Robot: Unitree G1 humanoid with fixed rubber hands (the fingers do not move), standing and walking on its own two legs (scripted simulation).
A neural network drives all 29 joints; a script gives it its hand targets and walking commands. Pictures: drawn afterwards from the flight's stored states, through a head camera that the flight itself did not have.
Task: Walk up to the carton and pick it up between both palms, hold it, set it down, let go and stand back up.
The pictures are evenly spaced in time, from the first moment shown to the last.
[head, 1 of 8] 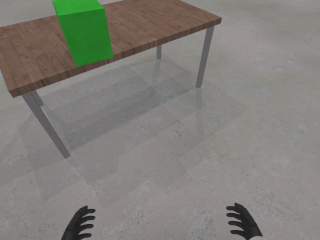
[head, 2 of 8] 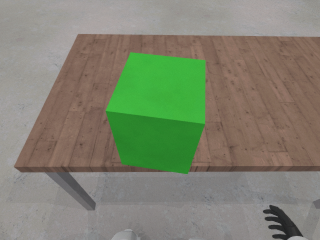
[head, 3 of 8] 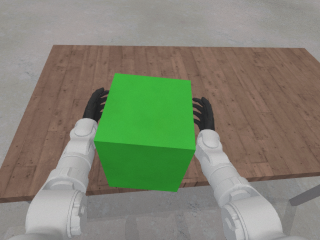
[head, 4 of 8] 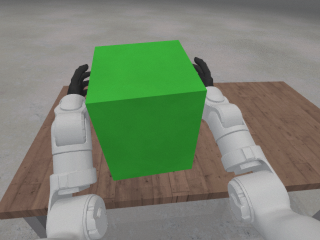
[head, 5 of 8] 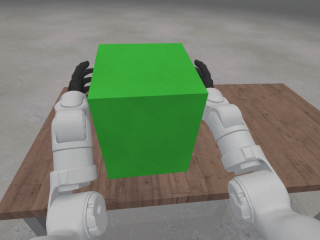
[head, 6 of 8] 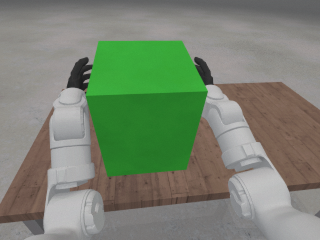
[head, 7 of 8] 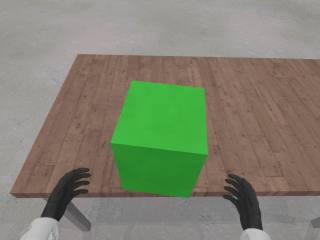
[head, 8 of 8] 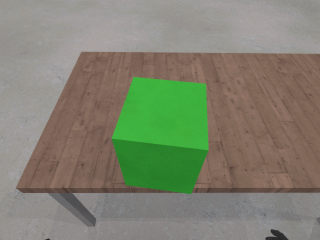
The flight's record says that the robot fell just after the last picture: no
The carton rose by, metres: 0.22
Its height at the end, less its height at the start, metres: +0.00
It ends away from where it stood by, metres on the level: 0.01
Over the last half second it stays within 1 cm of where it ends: yes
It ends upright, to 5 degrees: yes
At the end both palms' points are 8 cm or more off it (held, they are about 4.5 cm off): yes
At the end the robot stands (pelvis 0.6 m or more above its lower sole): yes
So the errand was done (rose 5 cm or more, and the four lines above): yes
